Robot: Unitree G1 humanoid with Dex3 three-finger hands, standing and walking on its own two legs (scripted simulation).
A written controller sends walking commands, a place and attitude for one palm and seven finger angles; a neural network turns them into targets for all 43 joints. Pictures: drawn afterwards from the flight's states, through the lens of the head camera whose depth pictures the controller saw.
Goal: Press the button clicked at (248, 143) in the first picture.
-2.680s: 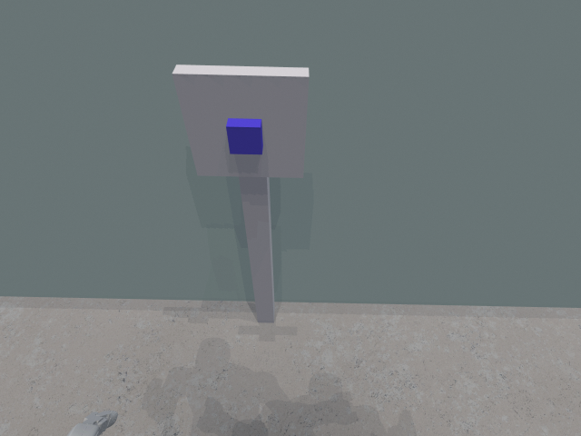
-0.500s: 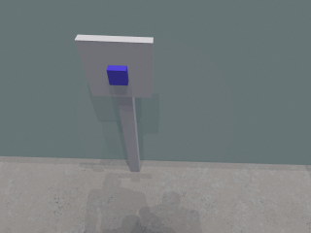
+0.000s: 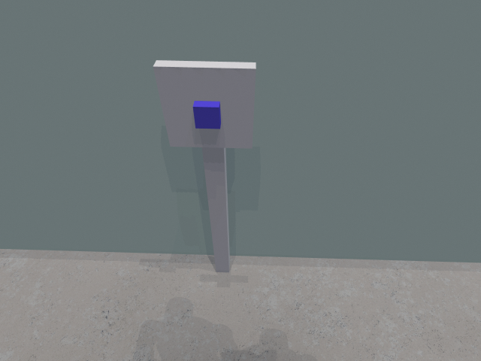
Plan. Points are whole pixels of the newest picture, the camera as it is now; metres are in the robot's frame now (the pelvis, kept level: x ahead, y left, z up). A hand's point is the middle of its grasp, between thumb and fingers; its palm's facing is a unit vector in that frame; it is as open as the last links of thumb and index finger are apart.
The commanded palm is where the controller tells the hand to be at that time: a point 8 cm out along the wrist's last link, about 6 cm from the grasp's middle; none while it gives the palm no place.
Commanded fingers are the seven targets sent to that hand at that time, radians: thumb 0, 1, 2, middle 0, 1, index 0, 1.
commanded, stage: come to a stop and stand still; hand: left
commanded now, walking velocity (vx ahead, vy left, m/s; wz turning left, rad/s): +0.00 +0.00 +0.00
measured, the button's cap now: (207, 114) +0.61 +0.12 +0.10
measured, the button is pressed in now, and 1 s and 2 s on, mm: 0 0 0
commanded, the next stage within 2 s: look again from close up in 0.22 s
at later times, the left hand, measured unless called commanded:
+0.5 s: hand out of the picture -0.01 +0.15 -0.17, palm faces +0.01 -0.98 -0.18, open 7.4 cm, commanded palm none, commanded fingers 0.00 0.90 0.90 -0.20 -0.30 -0.20 -0.30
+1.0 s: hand out of the picture +0.04 +0.14 -0.17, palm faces +0.02 -0.98 -0.20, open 7.4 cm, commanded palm none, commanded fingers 0.00 0.90 0.90 -0.20 -0.30 -0.20 -0.30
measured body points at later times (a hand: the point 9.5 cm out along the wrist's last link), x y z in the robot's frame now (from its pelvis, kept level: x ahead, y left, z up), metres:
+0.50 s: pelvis +0.00 -0.02 +0.00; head +0.02 -0.02 +0.45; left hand -0.01 +0.21 -0.15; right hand +0.01 -0.25 -0.15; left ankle +0.01 +0.10 -0.73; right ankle +0.01 -0.14 -0.73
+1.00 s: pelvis +0.03 -0.04 +0.01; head +0.04 -0.04 +0.45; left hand +0.04 +0.20 -0.15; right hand +0.05 -0.26 -0.16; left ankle +0.01 +0.10 -0.73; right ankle +0.01 -0.14 -0.73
